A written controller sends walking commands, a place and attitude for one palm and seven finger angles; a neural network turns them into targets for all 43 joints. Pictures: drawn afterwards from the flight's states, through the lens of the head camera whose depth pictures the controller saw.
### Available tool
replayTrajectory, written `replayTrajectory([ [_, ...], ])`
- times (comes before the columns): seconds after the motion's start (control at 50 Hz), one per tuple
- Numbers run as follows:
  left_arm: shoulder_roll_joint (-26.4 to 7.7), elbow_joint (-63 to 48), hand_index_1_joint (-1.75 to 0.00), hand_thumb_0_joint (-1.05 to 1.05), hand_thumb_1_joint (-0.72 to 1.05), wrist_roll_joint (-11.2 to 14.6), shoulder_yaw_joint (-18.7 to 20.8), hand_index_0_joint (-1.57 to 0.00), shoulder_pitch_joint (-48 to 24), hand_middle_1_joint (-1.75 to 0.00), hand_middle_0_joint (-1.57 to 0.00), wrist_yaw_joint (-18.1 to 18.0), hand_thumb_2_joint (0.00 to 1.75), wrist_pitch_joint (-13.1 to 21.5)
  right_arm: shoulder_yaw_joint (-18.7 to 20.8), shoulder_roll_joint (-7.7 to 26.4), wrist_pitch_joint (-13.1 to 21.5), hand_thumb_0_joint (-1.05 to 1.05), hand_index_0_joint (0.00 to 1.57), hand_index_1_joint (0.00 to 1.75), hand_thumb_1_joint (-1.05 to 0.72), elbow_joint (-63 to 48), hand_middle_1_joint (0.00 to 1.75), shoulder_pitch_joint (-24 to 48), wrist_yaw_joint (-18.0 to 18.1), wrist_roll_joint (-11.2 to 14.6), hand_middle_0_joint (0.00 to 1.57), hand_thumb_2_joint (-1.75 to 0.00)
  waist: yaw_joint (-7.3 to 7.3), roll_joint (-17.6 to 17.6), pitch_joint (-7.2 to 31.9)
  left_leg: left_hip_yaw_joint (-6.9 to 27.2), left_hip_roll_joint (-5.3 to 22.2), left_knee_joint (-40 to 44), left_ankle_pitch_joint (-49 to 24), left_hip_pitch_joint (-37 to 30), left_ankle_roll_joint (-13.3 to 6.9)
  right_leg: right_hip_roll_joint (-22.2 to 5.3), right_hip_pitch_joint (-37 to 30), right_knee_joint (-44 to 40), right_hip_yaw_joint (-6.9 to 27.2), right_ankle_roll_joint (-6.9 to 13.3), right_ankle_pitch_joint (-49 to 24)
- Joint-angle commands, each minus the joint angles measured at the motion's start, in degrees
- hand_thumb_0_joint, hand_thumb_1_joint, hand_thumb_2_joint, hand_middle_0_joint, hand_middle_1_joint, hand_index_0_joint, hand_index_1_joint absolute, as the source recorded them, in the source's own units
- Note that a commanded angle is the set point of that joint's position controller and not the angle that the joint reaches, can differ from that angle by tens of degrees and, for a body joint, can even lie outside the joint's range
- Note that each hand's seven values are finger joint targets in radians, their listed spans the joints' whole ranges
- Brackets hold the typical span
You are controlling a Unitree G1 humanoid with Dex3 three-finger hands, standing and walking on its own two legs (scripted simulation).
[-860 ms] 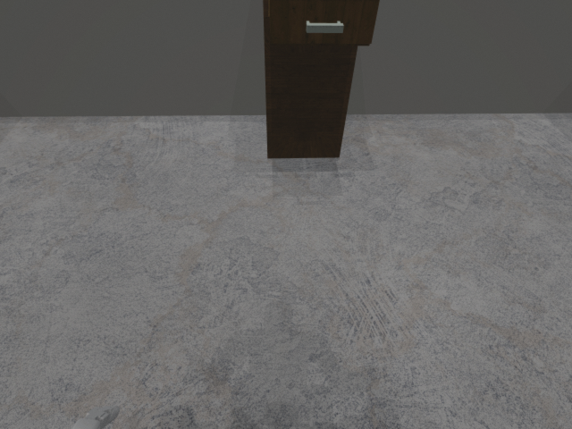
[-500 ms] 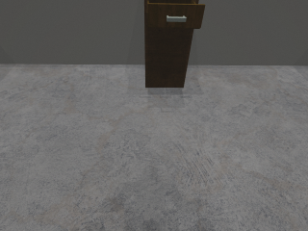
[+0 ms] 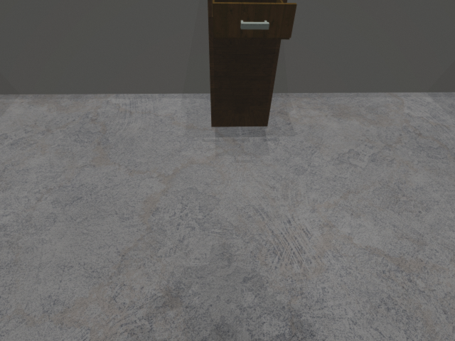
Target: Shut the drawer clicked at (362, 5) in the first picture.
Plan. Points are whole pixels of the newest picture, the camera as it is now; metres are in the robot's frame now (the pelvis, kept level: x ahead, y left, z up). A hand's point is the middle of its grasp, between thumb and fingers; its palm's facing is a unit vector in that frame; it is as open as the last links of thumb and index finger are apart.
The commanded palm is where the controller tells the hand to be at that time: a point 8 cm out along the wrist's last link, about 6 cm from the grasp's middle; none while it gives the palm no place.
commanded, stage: look at it before walking up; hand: left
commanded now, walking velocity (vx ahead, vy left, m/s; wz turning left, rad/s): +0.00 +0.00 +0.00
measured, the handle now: (254, 23) +1.34 -0.05 +0.04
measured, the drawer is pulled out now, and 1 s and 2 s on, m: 0.29 0.29 0.29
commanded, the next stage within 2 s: walk to a spot facing it in 0.58 s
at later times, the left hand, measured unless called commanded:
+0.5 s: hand out of the picture +0.07 +0.24 -0.16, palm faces -0.03 -0.95 -0.32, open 7.4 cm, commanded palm none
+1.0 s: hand out of the picture +0.06 +0.18 -0.18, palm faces -0.13 -0.97 -0.23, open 7.4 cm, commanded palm none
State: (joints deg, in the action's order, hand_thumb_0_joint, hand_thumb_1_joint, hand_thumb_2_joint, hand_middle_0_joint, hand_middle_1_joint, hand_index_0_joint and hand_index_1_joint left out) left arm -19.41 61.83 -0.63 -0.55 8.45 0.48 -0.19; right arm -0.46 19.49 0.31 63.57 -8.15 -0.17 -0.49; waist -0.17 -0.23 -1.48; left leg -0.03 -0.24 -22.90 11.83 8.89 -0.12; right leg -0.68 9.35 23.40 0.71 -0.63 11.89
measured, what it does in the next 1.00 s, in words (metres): shifts its weight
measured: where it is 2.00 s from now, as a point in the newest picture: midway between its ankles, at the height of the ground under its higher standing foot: (254, 304)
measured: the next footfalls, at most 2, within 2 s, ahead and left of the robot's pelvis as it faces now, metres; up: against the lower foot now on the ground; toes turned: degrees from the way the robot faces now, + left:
left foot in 1.54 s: +0.43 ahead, +0.01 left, +0.00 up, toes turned -12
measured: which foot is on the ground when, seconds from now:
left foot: down 0.00-1.00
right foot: down 0.00-1.00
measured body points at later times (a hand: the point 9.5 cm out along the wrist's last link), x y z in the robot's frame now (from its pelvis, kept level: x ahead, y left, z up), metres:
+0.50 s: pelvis +0.00 +0.00 +0.00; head +0.00 +0.00 +0.45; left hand +0.08 +0.29 -0.13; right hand +0.08 -0.30 -0.13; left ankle +0.01 +0.12 -0.74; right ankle +0.01 -0.13 -0.74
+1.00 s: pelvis +0.05 -0.02 -0.01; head +0.05 -0.04 +0.44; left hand +0.07 +0.23 -0.16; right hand +0.04 -0.28 -0.17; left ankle +0.01 +0.12 -0.74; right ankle +0.03 -0.12 -0.73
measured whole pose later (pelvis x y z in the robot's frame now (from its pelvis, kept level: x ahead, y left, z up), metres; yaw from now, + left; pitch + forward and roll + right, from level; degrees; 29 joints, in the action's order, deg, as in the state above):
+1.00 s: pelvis +0.05 -0.02 -0.01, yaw -9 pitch -1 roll +1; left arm -13.0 60.0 -1.4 1.7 19.0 2.7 -2.1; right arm 1.3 14.1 1.0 61.0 -14.9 -0.2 -1.2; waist 1.0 0.5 -0.9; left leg -8.1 3.9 -29.0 20.8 6.9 1.6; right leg -0.2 17.9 40.7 -1.8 0.6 25.2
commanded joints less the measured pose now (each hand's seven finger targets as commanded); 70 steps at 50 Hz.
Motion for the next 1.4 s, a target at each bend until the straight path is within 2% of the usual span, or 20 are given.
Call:
replayTrajectory([
  [0.0, -11.77, -3.36, -0.3, 0.0, 0.9, -0.04, 2.34, -0.2, -2.62, -0.3, -0.2, -1.02, 0.9, 1.43, 2.64, 11.61, 1.63, 0.0, 0.2, 0.3, -0.9, -3.76, 0.3, 3.59, 0.75, -0.1, 0.2, -0.9, 0.31, -0.1, 1.76, 6.26, 6.6, 5.16, -1.82, 0.7, -1.76, -5.92, 1.32, -5.17, 6.11, 2.34, 0.79],
  [0.34, -11.68, -3.26, -0.3, 0.0, 0.9, -0.05, 2.4, -0.2, -2.31, -0.3, -0.2, -1.13, 0.9, 1.83, 2.73, 11.41, 1.84, 0.0, 0.2, 0.3, -0.9, -3.59, 0.3, 3.9, 0.8, 0.04, 0.2, -0.9, 0.26, -0.1, 4.04, 5.72, 7.07, 4.42, -7.27, -1.6, -1.51, -6.11, -0.34, -4.63, 5.93, 2.35, -6.34],
  [0.66, -11.69, -2.91, -0.3, 0.0, 0.9, -0.1, 2.35, -0.2, -2.4, -0.3, -0.2, -1.1, 0.9, 1.69, 2.6, 11.62, 1.73, 0.0, 0.2, 0.3, -0.9, -3.34, 0.3, 4.16, 0.84, 0.06, 0.2, -0.9, 0.28, 0.03, 2.86, 5.83, 7.17, 5.56, -6.73, -1.97, -1.44, -5.97, -0.31, -5.47, 5.78, 2.12, -5.71],
  [0.7, -5.25, -1.52, -0.3, 0.0, 0.9, -0.08, 1.2, -0.2, 1.4, -0.3, -0.2, -1.18, 0.9, 0.48, 1.22, 5.07, 0.9, 0.0, 0.2, 0.3, -0.9, -2.1, 0.3, 0.62, 0.71, -0.42, 0.2, -0.9, 0.26, -0.02, 3.44, 3.64, 7.04, 3.97, -0.25, -2.79, -0.39, -5.13, 0.97, -4.63, 6.34, 1.6, 1.02],
  [0.74, -5.04, -1.98, -0.3, 0.0, 0.9, -0.43, 1.51, -0.2, 2.89, -0.3, -0.2, -0.59, 0.9, -0.46, 1.66, 5.07, 0.22, 0.0, 0.2, 0.3, -0.9, -2.27, 0.3, -1.15, 0.6, -0.73, 0.2, -0.9, 0.17, 0.16, 0.29, 3.11, 7.16, 3.9, 12.65, -0.86, -0.68, -3.84, 5.43, -4.19, 7.54, 2.22, 12.58],
  [0.82, -4.83, -5.12, -0.3, 0.0, 0.9, -0.81, 2.88, -0.2, 4.65, -0.3, -0.2, 0.63, 0.9, -0.76, 3.55, 7.78, 0.07, 0.0, 0.2, 0.3, -0.9, -4.48, 0.3, -3.54, 0.61, -0.81, 0.2, -0.9, 0.0, 2.89, -5.56, 7.15, 11.15, 6.07, 27.06, 1.74, -3.42, 0.16, 14.43, 2.97, 6.68, 3.0, 20.04],
  [0.86, -2.01, -6.45, -0.3, 0.0, 0.9, -0.74, 3.23, -0.2, 5.27, -0.3, -0.2, 1.13, 0.9, -0.32, 4.64, 9.41, 0.7, 0.0, 0.2, 0.3, -0.9, -5.12, 0.3, -5.39, 0.84, -0.69, 0.2, -0.9, -0.67, 8.71, -6.17, 12.44, 17.41, 10.4, 28.82, 0.28, -6.68, 2.96, 17.97, 14.85, 0.52, 2.14, 13.78],
  [0.88, -0.87, -7.5, -0.3, 0.0, 0.9, -0.74, 3.36, -0.2, 4.24, -0.3, -0.2, 1.36, 0.9, -0.11, 5.07, 9.49, 1.21, 0.0, 0.2, 0.3, -0.9, -5.36, 0.3, -6.03, 0.9, -0.61, 0.2, -0.9, -0.98, 10.21, -5.69, 13.18, 20.39, 11.74, 24.57, -1.94, -8.61, 1.45, 20.4, 20.15, -1.63, 1.56, 13.72],
  [0.92, -0.38, -9.28, -0.3, 0.0, 0.9, -0.76, 3.76, -0.2, 2.17, -0.3, -0.2, 1.74, 0.9, 0.47, 5.16, 8.03, 2.01, 0.0, 0.2, 0.3, -0.9, -5.35, 0.3, -7.74, 0.96, -0.74, 0.2, -0.9, -1.74, 9.09, -4.68, 11.14, 21.69, 9.97, 14.31, -4.77, -9.82, -1.37, 22.26, 21.29, -1.25, 1.34, 16.27],
  [0.94, 0.62, -9.24, -0.3, 0.0, 0.9, -0.68, 3.95, -0.2, 3.05, -0.3, -0.2, 1.84, 0.9, 0.83, 5.13, 7.16, 2.13, 0.0, 0.2, 0.3, -0.9, -5.51, 0.3, -7.11, 0.99, -0.87, 0.2, -0.9, -0.88, 8.55, -4.92, 7.69, 21.36, 7.69, 9.16, -3.08, -9.06, -2.16, 19.2, 19.0, -2.1, 1.34, 15.77],
  [0.98, 2.1, -6.04, -0.3, 0.0, 0.9, -0.82, 4.26, -0.2, 13.0, -0.3, -0.2, 1.9, 0.9, 1.36, 4.83, 5.69, 2.09, 0.0, 0.2, 0.3, -0.9, -6.01, 0.3, -3.69, 1.02, -0.88, 0.2, -0.9, 4.13, 5.49, -0.93, -1.71, 16.41, -5.36, 4.46, 3.81, -4.78, -0.44, 2.93, 8.01, -5.28, 1.77, 6.91],
  [1.0, -1.32, -3.3, -0.3, 0.0, 0.9, -1.15, 5.06, -0.2, 20.95, -0.3, -0.2, 1.41, 0.9, 2.08, 4.24, 2.76, 2.14, 0.0, 0.2, 0.3, -0.9, -6.99, 0.3, -3.02, 0.7, -0.47, 0.2, -0.9, 7.35, -6.25, 1.99, -7.81, 10.68, -21.93, 6.34, 13.08, -1.55, -3.72, -8.92, -0.69, 2.72, 3.4, 7.29],
  [1.02, -8.39, -1.51, -0.3, 0.0, 0.9, -1.08, 6.47, -0.2, 27.66, -0.3, -0.2, 0.17, 0.9, 2.94, 2.9, -1.94, 2.42, 0.0, 0.2, 0.3, -0.9, -10.11, 0.3, -0.58, 0.2, -0.14, 0.2, -0.9, 9.09, -25.68, 1.03, -10.64, 2.35, -39.51, 21.73, 31.65, 1.76, -18.64, -15.63, -10.23, 29.74, 8.44, 5.58],
  [1.04, -7.54, -1.31, -0.3, 0.0, 0.9, -0.07, 6.19, -0.2, 29.38, -0.3, -0.2, -0.88, 0.9, 2.83, 3.34, 0.07, 2.76, 0.0, 0.2, 0.3, -0.9, -11.69, 0.3, 2.21, 0.23, -0.64, 0.2, -0.9, 8.92, -18.0, 0.69, -2.95, 3.81, -44.24, 20.43, 34.27, 0.71, -20.74, -15.37, -11.94, 34.66, 10.79, 2.03],
  [1.06, -5.1, -1.98, -0.3, 0.0, 0.9, -0.07, 5.72, -0.2, 25.83, -0.3, -0.2, -1.09, 0.9, 3.25, 3.76, 0.52, 3.06, 0.0, 0.2, 0.3, -0.9, -10.81, 0.3, 2.1, 0.11, -0.45, 0.2, -0.9, 7.0, -12.87, -1.55, -0.91, 6.33, -45.14, 14.08, 34.08, 0.13, -18.82, -12.54, -11.0, 30.03, 11.91, 1.74],
  [1.08, -3.15, -2.41, -0.3, 0.0, 0.9, -0.25, 5.24, -0.2, 23.45, -0.3, -0.2, -0.93, 0.9, 3.44, 3.75, -0.47, 3.22, 0.0, 0.2, 0.3, -0.9, -10.38, 0.3, 3.22, 0.02, -0.54, 0.2, -0.9, 6.05, -7.98, -3.24, -1.36, 7.02, -46.33, 11.34, 33.7, 0.62, -17.84, -9.33, -10.81, 29.15, 13.05, 0.86],
  [1.12, -0.2, -3.51, -0.3, 0.0, 0.9, -0.48, 4.61, -0.2, 19.69, -0.3, -0.2, -1.17, 0.9, 3.9, 3.96, -1.9, 2.81, 0.0, 0.2, 0.3, -0.9, -8.58, 0.3, 0.93, -0.26, -0.96, 0.2, -0.9, 3.2, -1.42, -3.67, -1.07, 8.18, -44.84, 6.08, 31.3, 1.45, -15.6, -5.89, -10.81, 22.19, 12.66, -2.8],
  [1.16, 0.83, -3.2, -0.3, 0.0, 0.9, -0.58, 4.17, -0.2, 20.06, -0.3, -0.2, -1.15, 0.9, 4.43, 3.92, -3.5, 2.03, 0.0, 0.2, 0.3, -0.9, -8.01, 0.3, -0.92, -0.48, -1.08, 0.2, -0.9, 1.66, -1.82, -3.63, -2.12, 7.83, -43.63, 2.78, 30.68, 2.48, -13.22, -4.35, -11.04, 16.88, 11.43, -8.69],
  [1.24, 2.24, -1.84, -0.3, 0.0, 0.9, -0.55, 4.01, -0.2, 21.67, -0.3, -0.2, -1.42, 0.9, 5.2, 4.28, -4.78, 1.47, 0.0, 0.2, 0.3, -0.9, -9.01, 0.3, -0.23, -0.97, -0.89, 0.2, -0.9, 1.01, -4.4, -3.47, -2.77, 7.62, -40.36, -2.49, 33.14, 3.48, -10.59, -6.21, -11.5, 12.19, 10.22, -14.27],
  [1.38, 3.41, 0.27, -0.3, 0.0, 0.9, -0.89, 3.68, -0.2, 24.22, -0.3, -0.2, -2.45, 0.9, 5.12, 3.52, -6.89, 2.44, 0.0, 0.2, 0.3, -0.9, -13.28, 0.3, 9.64, -1.71, -0.47, 0.2, -0.9, 3.78, -6.47, -6.16, -5.46, 6.29, -24.27, -3.1, 30.67, 2.28, -10.11, -9.44, -10.39, 11.23, 10.27, -24.74],
])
